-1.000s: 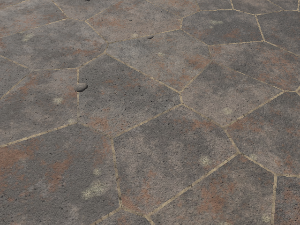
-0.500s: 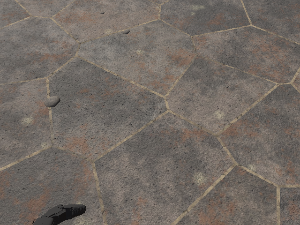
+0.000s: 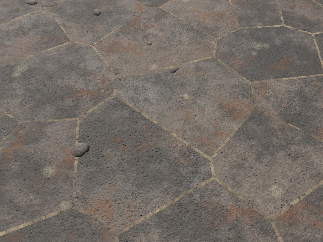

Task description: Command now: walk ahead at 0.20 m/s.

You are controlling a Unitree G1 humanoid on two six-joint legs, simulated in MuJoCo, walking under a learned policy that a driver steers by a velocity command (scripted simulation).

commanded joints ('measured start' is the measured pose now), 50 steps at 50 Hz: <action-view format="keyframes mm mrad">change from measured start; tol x16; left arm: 1 -34 165 33 -32 -9 9 12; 4 202 2 -20 0 7 -2 0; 8 -31 116 23 -36 -12 52 26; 50 -56 62 6 42 5 59 34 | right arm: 1 100 -128 -35 -15 -11 -21 6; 4 303 -190 -38 43 -36 -10 -1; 10 22 -103 -6 -4 -36 23 -9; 50 145 -79 -12 158 0 88 -52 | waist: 1 -113 -128 -72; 4 -83 244 -443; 8 -57 10 -149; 20 -78 -121 33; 50 -70 -51 -7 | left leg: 1 221 -56 24 -99 18 45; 3 726 183 -189 10 747 168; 4 892 361 -418 -19 813 331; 8 404 212 -265 -222 50 207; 18 128 57 -114 -299 -648 47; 31 402 -31 11 -83 -106 19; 50 426 -25 8 -70 -79 4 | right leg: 1 5 -239 93 165 737 -84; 2 -39 -173 61 315 668 -44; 4 -440 -9 88 836 -379 52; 5 -464 -45 178 913 -415 57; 17 -124 -107 49 244 114 30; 21 -404 -157 126 74 -183 -16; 32 -258 -132 90 150 186 13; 50 -235 -109 66 139 202 18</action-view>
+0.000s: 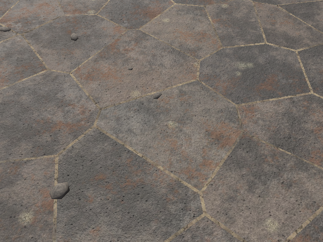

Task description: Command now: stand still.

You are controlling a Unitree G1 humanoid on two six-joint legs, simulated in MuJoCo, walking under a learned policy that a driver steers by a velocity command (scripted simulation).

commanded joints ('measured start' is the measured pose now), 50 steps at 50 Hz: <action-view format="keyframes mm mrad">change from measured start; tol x2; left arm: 1 59 96 15 -12 1 -3 4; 47 169 55 -4 2 -1 -8 6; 48 192 51 -4 12 -3 -6 7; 50 189 89 11 2 -15 -2 13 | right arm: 1 17 -99 -17 -19 0 -4 -4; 50 126 -69 -10 45 14 -5 -14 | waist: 1 -1 -11 -22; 30 -5 -4 17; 47 -6 -4 18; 48 -4 -8 -5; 50 -2 -41 47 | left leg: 1 96 34 -32 -54 235 36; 21 79 30 -32 -81 140 27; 47 72 29 -33 -77 153 25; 48 80 14 -17 -71 47 27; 50 -4 -27 21 -17 -302 43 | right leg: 1 -82 -28 21 -96 227 -23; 22 -107 -18 14 -129 120 -22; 47 -112 -15 13 -131 138 -25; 48 -102 -6 5 -136 34 -31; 50 -147 -15 39 -146 -301 -79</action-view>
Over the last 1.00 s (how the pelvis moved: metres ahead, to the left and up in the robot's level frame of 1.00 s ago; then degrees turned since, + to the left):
0.15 0.00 0.00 0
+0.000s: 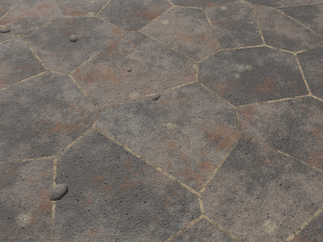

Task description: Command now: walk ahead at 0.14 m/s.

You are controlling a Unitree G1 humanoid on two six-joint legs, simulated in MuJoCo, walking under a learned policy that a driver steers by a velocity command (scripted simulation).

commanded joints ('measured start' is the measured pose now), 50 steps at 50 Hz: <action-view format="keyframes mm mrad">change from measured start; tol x32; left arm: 1 93 128 30 -21 -14 -3 9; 29 -468 108 26 -312 -29 -91 -86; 36 125 353 110 -167 3 -88 -83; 50 -22 209 55 -143 3 -100 -42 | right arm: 1 29 -99 -21 -27 8 -12 -4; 36 403 15 21 -111 -1 -103 45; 50 -102 -117 -44 -269 -3 -97 32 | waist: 1 13 -50 106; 10 -93 -95 77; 12 -175 344 -57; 30 -49 79 132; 36 98 -292 -463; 50 18 -41 29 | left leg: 1 -62 -33 28 -5 -369 53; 7 -301 40 -2 245 -250 104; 10 196 -58 88 -12 0 84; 13 463 391 -769 -362 -209 317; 29 279 222 -63 -430 319 169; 34 275 183 17 99 891 92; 36 -303 -86 -78 780 -281 21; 50 -441 141 -65 279 313 12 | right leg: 1 -168 -59 98 -170 -424 -95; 9 -163 -211 244 -216 -197 -147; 14 -750 -31 128 832 -106 -65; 30 -504 -49 -15 48 354 -67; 34 50 38 -52 55 276 -156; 36 622 -403 771 -139 -62 -380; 41 4 -236 320 -309 252 -228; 50 -12 -180 129 -413 330 -215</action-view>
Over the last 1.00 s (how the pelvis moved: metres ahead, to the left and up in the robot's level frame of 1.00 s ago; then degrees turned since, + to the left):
0.00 0.00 0.00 0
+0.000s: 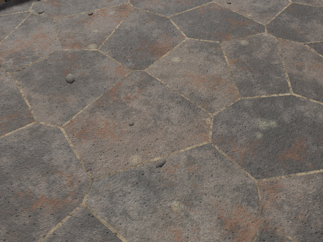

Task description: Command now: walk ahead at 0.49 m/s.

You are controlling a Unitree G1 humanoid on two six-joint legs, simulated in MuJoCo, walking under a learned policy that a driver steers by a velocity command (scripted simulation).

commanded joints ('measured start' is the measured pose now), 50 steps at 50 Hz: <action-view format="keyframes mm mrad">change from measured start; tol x32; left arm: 1 -20 153 25 -60 -8 -10 18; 14 160 -5 -21 -63 -5 11 12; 36 -457 80 11 -241 -26 3 -20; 42 112 326 101 -96 -5 2 -13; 50 -134 125 33 -118 3 -12 -14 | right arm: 1 -44 -32 -3 -51 -2 -9 9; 9 -211 -50 9 -125 15 -28 56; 14 344 -294 -76 23 -8 -26 47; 50 187 -51 -16 13 9 7 0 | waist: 1 -24 -79 64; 15 -170 181 -381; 50 -75 -123 -19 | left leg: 1 13 -13 18 -184 166 -12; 10 100 -96 64 -421 15 48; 12 455 -160 114 -437 14 97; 14 1130 244 -586 -528 -166 333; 22 536 73 -156 -780 62 217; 40 754 52 39 -424 549 101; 43 16 -195 -74 392 -500 9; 50 110 5 -16 189 -173 15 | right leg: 1 -60 -261 153 -144 160 -132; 12 136 -279 78 302 643 -47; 14 -491 -22 57 978 -285 54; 16 -685 -108 185 1128 -327 17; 37 -574 -162 72 279 140 21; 40 -183 -78 5 248 100 -38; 42 507 -453 636 196 -70 -261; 50 -102 -303 267 -92 106 -154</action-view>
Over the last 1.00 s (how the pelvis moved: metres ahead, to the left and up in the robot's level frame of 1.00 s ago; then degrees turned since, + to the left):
0.46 -0.02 0.01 0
